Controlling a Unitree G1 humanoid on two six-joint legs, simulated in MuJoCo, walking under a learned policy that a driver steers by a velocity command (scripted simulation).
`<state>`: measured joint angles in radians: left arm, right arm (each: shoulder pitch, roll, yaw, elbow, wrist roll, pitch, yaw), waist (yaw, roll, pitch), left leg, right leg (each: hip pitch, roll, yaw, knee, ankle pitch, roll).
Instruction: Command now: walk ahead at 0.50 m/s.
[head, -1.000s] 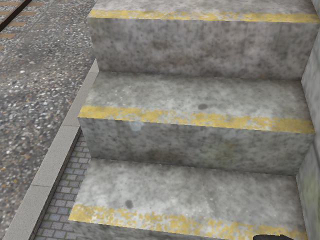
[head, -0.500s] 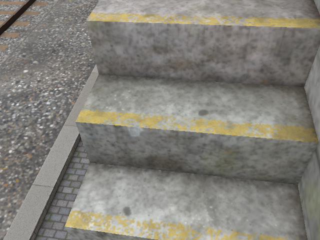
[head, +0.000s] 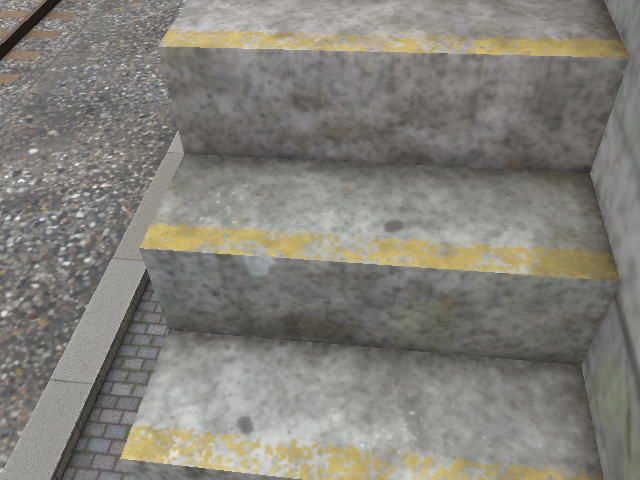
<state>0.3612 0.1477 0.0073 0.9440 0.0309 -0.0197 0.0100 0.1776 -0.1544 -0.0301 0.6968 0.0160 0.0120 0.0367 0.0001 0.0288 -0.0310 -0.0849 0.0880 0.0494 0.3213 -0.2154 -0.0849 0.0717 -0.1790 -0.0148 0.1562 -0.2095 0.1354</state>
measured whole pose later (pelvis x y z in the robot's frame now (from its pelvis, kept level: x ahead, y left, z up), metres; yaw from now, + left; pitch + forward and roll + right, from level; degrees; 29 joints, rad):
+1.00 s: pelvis +0.00 +0.00 +0.00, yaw -1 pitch -1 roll +1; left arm 0.40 0.15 0.02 0.94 0.02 -0.03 0.01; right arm 0.18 -0.16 -0.02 0.73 0.02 0.01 0.04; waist 0.00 0.02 -0.05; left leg -0.07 0.08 0.07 0.31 -0.22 -0.08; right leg 0.06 -0.19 0.00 0.16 -0.21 0.13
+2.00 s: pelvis +0.00 +0.00 +0.00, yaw -2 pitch -1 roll +1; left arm 0.43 0.16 0.03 0.94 0.02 -0.03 0.01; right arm 0.20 -0.16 -0.01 0.73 0.01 0.00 0.04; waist 0.01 0.03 -0.05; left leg -0.05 0.08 0.06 0.28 -0.20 -0.09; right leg 0.07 -0.19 0.00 0.16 -0.21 0.14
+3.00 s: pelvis +0.00 +0.00 +0.00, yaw -2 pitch -1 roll +1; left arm 0.44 0.16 0.03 0.94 0.02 -0.03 -0.01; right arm 0.21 -0.16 -0.02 0.73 0.01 -0.01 0.05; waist 0.02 0.03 -0.05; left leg -0.06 0.08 0.06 0.28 -0.20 -0.09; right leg 0.06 -0.19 0.01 0.16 -0.21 0.15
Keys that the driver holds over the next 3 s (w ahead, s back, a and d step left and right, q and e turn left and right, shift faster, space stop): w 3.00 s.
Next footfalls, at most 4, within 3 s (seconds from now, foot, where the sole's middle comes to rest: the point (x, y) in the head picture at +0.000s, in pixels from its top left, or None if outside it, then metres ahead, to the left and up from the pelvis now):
none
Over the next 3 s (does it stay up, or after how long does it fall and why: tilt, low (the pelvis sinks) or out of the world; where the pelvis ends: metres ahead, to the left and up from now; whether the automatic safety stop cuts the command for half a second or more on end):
stays up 0.00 0.00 0.00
